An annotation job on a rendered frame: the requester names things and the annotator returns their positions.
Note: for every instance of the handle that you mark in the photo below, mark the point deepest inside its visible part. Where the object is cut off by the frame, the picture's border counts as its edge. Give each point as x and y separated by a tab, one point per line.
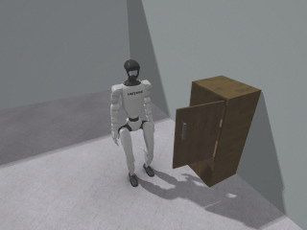
183	134

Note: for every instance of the robot left upper arm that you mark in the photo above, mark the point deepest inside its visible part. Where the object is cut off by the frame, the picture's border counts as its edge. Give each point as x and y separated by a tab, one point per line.
148	88

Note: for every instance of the robot right hand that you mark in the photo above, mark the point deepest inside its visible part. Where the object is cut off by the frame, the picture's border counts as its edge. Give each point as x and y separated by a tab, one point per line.
115	135

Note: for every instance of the robot left hand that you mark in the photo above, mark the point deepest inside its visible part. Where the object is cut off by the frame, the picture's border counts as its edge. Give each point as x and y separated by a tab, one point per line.
152	123

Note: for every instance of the right robot foot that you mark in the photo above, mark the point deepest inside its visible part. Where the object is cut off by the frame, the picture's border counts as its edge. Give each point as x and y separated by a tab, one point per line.
133	180

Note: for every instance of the left robot forearm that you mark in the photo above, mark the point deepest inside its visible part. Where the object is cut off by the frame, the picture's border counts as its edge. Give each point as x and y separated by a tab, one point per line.
148	111

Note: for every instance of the left robot shin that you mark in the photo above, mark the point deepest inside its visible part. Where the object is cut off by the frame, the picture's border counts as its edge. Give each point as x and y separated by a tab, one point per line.
148	159

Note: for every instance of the right robot forearm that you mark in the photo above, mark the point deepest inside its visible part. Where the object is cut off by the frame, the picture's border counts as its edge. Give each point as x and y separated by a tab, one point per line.
114	118

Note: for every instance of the robot right upper arm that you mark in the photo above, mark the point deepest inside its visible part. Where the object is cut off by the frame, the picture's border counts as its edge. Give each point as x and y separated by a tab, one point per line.
116	91

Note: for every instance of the cupboard door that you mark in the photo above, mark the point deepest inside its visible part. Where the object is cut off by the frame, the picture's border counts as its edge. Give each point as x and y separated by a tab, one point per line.
202	126

